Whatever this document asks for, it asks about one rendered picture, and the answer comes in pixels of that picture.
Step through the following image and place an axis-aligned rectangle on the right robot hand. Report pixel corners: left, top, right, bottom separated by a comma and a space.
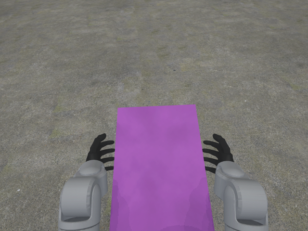
202, 134, 234, 173

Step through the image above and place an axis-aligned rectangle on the left robot hand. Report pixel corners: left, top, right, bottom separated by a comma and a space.
86, 133, 115, 171

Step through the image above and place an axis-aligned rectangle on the right robot forearm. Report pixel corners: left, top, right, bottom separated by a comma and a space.
214, 161, 269, 231

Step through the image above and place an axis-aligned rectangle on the left robot forearm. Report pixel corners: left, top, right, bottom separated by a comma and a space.
58, 160, 108, 231

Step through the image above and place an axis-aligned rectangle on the carton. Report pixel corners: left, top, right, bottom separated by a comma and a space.
109, 104, 215, 231

